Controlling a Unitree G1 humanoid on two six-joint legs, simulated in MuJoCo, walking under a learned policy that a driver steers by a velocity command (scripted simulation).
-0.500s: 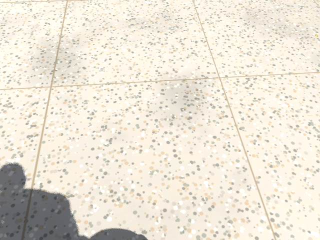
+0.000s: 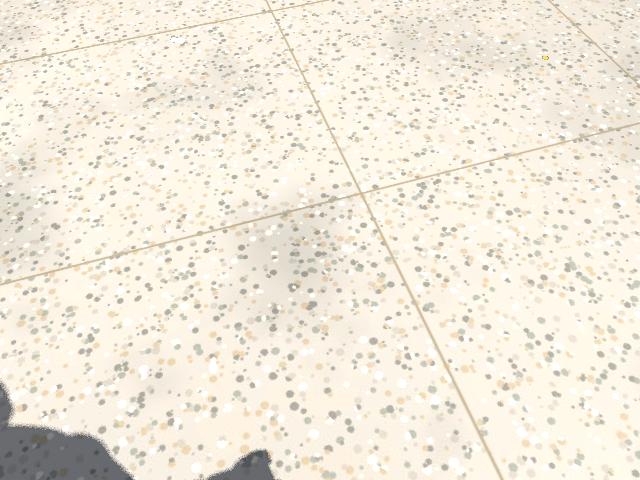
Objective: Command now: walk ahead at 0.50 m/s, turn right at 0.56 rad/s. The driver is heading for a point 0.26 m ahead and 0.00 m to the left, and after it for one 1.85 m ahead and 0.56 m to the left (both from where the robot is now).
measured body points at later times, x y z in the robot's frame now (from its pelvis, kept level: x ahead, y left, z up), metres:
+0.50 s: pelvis +0.28 +0.07 +0.00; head +0.31 +0.08 +0.45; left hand +0.40 +0.32 -0.12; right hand +0.30 -0.20 -0.13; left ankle +0.27 +0.12 -0.75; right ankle +0.37 -0.09 -0.68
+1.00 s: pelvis +0.55 +0.05 +0.00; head +0.57 +0.05 +0.45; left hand +0.52 +0.34 -0.11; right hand +0.75 -0.17 -0.13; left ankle +0.51 +0.18 -0.66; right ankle +0.57 -0.03 -0.75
